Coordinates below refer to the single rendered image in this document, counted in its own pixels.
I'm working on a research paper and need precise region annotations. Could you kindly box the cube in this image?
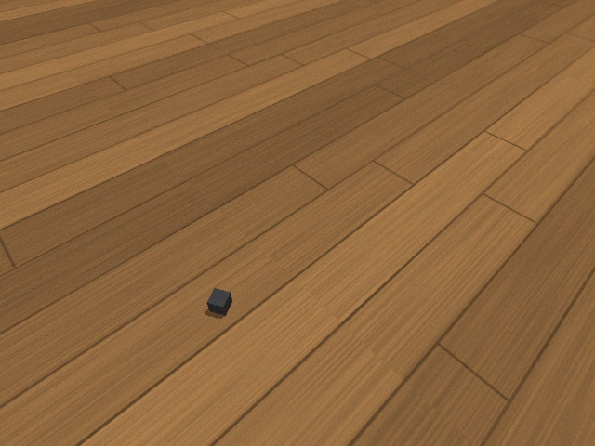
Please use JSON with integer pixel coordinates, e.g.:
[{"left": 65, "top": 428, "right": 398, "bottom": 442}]
[{"left": 207, "top": 288, "right": 232, "bottom": 316}]

